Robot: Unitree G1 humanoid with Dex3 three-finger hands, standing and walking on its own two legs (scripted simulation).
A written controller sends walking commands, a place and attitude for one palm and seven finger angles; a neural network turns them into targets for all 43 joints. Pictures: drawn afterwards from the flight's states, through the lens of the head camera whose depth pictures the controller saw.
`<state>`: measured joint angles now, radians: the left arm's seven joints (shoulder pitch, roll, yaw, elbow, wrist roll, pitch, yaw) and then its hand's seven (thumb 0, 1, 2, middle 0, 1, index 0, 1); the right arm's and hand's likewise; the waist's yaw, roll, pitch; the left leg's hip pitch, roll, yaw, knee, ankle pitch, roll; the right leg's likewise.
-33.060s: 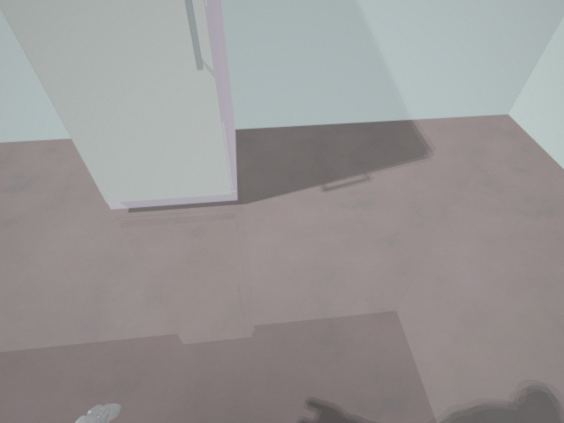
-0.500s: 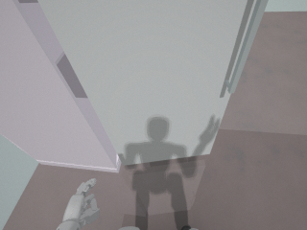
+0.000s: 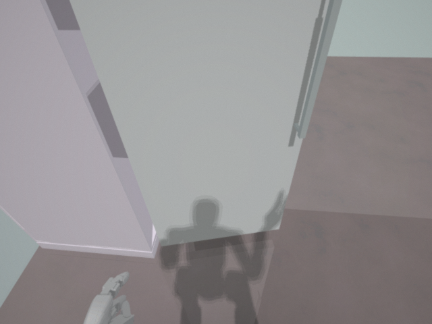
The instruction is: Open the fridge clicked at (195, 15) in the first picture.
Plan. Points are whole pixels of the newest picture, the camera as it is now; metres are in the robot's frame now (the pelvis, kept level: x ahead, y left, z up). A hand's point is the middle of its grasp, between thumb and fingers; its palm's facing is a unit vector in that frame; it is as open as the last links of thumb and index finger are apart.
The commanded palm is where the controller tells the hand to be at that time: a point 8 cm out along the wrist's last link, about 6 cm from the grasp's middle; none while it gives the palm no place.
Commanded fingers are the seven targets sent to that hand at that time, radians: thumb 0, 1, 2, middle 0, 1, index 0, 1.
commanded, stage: stop stepping back and stand still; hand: right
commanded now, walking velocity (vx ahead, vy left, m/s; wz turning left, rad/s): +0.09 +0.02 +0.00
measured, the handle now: (312, 75) +0.69 -0.19 +0.15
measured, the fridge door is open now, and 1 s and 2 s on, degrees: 76 76 76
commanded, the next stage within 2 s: let the arm hang, fingers relaxed in 0.70 s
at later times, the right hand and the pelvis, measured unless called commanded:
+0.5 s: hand out of the picture +0.25 -0.28 +0.16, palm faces +0.40 +0.79 -0.46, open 7.4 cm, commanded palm +0.19 -0.32 +0.18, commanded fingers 0.00 -0.90 -0.90 0.20 0.30 0.20 0.30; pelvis +0.04 -0.02 +0.01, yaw +0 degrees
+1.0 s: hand out of the picture +0.17 -0.26 -0.11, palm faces +0.05 +0.94 -0.33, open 7.4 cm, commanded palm none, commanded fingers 0.00 -0.90 -0.90 0.20 0.30 0.20 0.30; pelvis +0.03 -0.03 -0.01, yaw -2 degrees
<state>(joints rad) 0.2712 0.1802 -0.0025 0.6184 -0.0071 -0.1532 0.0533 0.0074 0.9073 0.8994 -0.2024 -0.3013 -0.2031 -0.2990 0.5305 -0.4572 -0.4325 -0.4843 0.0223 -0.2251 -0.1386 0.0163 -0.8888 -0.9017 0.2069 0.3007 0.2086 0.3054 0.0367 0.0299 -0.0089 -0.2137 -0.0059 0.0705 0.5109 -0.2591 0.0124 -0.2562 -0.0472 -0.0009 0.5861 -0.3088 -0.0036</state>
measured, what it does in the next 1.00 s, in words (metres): stands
